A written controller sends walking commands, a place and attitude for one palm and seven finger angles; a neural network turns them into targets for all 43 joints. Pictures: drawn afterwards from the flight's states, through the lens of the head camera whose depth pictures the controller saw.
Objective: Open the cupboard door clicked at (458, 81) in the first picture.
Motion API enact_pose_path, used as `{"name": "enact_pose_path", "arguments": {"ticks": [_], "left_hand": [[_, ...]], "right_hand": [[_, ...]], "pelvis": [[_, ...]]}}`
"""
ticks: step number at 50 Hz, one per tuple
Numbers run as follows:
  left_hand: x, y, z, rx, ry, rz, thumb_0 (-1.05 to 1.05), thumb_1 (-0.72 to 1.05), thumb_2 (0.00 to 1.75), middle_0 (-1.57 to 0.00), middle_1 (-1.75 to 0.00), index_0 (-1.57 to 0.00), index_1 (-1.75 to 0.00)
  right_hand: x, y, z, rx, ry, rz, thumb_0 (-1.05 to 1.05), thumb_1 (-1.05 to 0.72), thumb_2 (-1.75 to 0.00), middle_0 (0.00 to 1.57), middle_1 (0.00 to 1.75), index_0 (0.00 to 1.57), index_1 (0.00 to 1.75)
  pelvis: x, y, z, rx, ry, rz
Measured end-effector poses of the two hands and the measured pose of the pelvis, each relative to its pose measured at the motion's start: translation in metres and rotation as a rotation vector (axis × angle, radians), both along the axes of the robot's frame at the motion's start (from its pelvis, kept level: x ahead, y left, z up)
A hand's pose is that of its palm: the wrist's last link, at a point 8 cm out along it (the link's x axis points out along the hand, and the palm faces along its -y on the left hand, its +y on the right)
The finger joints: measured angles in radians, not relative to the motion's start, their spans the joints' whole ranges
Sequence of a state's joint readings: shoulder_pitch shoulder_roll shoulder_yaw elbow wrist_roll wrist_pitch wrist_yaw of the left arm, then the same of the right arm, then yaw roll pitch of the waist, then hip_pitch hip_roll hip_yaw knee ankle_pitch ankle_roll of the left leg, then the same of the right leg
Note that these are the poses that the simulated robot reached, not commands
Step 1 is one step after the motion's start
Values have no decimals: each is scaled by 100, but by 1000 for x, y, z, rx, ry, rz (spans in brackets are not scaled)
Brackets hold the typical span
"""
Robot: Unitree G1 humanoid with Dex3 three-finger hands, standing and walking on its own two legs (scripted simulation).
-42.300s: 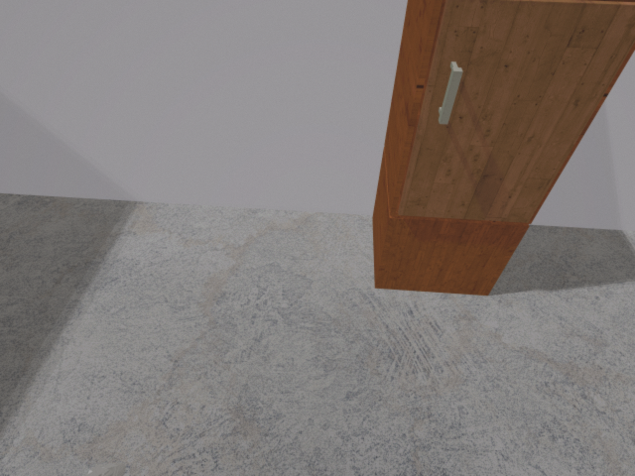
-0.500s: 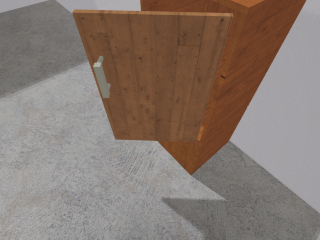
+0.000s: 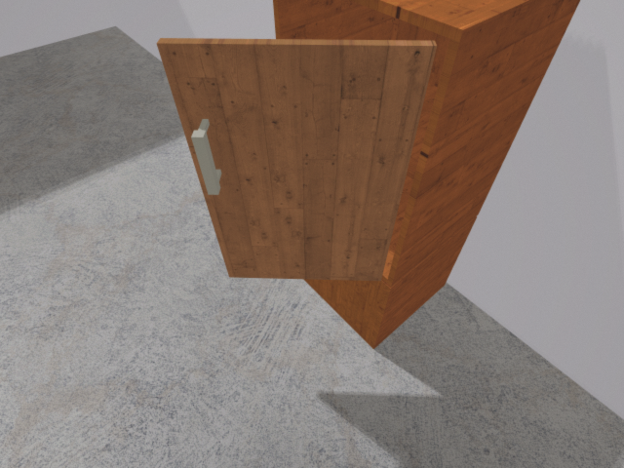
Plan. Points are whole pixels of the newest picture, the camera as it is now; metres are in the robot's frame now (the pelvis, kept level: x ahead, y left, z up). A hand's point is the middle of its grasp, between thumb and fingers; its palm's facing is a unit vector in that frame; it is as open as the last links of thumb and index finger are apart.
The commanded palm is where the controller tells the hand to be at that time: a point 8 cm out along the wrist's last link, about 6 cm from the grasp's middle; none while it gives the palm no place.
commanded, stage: come to a stop and stand still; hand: left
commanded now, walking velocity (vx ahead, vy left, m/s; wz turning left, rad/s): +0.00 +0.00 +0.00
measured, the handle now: (209, 157) +0.58 +0.21 +0.06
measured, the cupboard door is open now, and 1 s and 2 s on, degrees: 48 48 48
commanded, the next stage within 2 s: look again from close up in 0.22 s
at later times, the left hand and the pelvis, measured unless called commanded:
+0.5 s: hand out of the picture -0.01 +0.16 -0.18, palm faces +0.01 -0.98 -0.19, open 7.3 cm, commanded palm none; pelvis +0.00 +0.00 -0.01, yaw +0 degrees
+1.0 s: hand out of the picture +0.02 +0.19 -0.18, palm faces +0.00 -0.98 -0.21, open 7.4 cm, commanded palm none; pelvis +0.00 +0.00 +0.00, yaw -1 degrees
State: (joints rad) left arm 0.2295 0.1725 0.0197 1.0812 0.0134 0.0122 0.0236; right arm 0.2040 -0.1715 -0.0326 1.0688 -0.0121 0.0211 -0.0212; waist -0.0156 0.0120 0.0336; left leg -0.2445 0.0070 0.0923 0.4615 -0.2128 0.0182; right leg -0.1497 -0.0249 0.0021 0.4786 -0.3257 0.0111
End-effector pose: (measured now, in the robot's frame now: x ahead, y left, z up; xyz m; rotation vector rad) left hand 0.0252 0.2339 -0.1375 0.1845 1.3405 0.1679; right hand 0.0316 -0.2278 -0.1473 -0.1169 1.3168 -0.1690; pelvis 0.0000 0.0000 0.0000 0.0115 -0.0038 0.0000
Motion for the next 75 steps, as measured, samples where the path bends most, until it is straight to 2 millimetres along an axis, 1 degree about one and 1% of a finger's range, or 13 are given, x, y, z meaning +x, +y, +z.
{"name": "enact_pose_path", "arguments": {"ticks": [11, 14, 17, 21, 26, 32, 39, 52, 57, 62, 67, 70, 75], "left_hand": [[-33, -27, -6, -55, 57, 26, 1, 91, 90, -20, -30, -20, -30], [-38, -32, -7, -67, 74, 33, 0, 91, 90, -20, -30, -20, -30], [-42, -37, -8, -69, 81, 30, 0, 91, 90, -20, -30, -20, -30], [-42, -34, -11, -61, 70, 3, 0, 91, 90, -21, -30, -21, -30], [-33, -22, -10, -36, 33, 4, 1, 91, 90, -21, -30, -21, -30], [-21, -9, -6, -12, -8, 0, 0, 91, 90, -20, -30, -20, -30], [-14, -2, -5, -7, -11, -11, 0, 91, 90, -20, -30, -20, -30], [-15, -1, -9, -19, 8, -12, 0, 91, 90, -20, -30, -20, -30], [-20, -3, -15, -40, 37, 8, 0, 91, 90, -20, -30, -20, -30], [-23, -1, -19, -41, 85, 4, 0, 90, 90, -20, -30, -20, -30], [-7, 10, -16, -17, 83, 13, 0, 90, 90, -21, -30, -21, -30], [8, 15, -12, 6, 45, 9, 0, 90, 90, -20, -30, -21, -30], [32, 23, -10, 33, -14, -33, 0, 90, 90, -20, -30, -20, -30]], "right_hand": [[-57, -7, 4, -7, 146, -12, 1, -91, -90, 20, 30, 20, 30], [-67, -5, 5, -4, 174, -17, 1, -91, -90, 20, 30, 20, 30], [-71, -2, 5, 2, 186, -18, 1, -91, -90, 20, 30, 20, 30], [-63, 3, -1, 14, 133, -13, 1, -91, -90, 20, 30, 20, 30], [-44, 14, -8, 29, 65, 14, 1, -91, -90, 20, 30, 20, 30], [-30, 11, -7, 16, 36, 29, 3, -94, -90, 20, 30, 20, 30], [-15, 5, -1, -4, 7, 41, 2, -92, -90, 20, 30, 20, 30], [6, -7, 6, -37, -15, 58, 1, -91, -90, 20, 30, 20, 30], [8, -5, 2, -33, 9, 59, 1, -91, -90, 20, 30, 20, 30], [17, 5, -2, -31, 16, 53, 1, -91, -90, 20, 30, 20, 30], [25, 18, -7, -28, 4, 42, 1, -92, -90, 20, 30, 20, 30], [29, 18, -8, -28, 9, 36, 1, -93, -90, 20, 30, 20, 30], [36, 15, -7, -28, -30, 14, 1, -93, -90, 20, 30, 20, 30]], "pelvis": [[-4, -10, 3, -6, -17, 4], [-4, -12, 4, -7, -16, 6], [-3, -12, 3, -14, -11, 5], [-4, -7, -2, -27, -2, 8], [-3, -1, -6, -20, -12, 8], [-1, 3, -6, -9, -17, 2], [1, 3, -3, -3, -10, -5], [5, 0, -3, -5, -11, -9], [16, 2, -7, -10, -7, -5], [30, 12, -12, -26, 12, -11], [38, 20, -12, -24, 13, -4], [38, 21, -12, -20, 18, -11], [31, 18, -12, -9, 29, -27]]}}
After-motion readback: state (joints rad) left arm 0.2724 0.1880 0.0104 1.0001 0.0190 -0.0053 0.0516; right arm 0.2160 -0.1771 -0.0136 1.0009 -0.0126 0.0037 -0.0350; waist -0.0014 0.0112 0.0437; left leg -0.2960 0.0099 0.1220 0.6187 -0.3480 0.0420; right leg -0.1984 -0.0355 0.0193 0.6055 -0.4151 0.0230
